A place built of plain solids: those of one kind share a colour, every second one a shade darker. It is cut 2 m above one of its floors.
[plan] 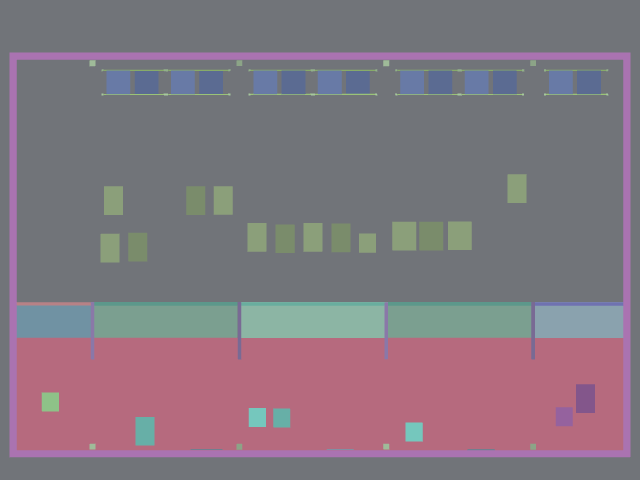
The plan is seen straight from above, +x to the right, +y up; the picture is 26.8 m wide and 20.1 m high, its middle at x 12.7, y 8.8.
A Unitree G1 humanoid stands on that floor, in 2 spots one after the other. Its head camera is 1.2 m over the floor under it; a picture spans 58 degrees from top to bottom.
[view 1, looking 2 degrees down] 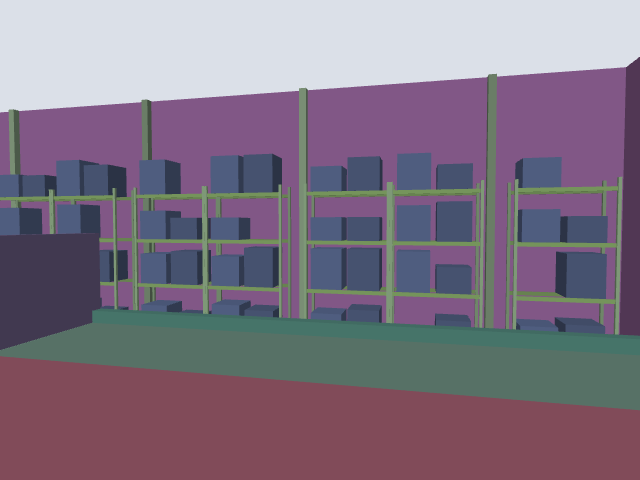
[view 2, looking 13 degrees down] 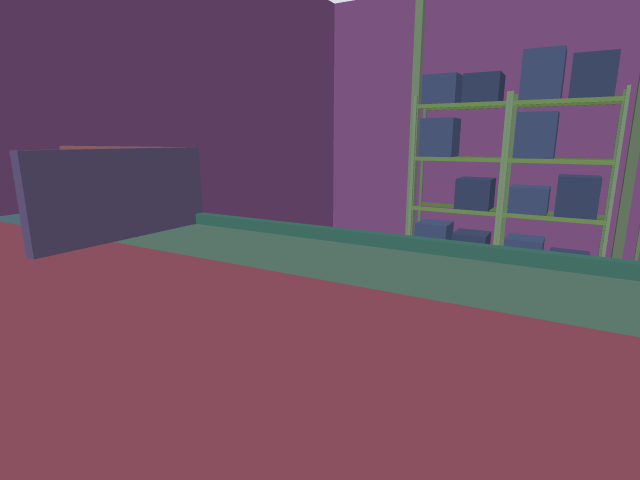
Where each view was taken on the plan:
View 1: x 19.45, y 1.55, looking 103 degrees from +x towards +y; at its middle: rack_load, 13.71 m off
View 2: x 7.95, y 1.55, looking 120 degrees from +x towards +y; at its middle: strip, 5.34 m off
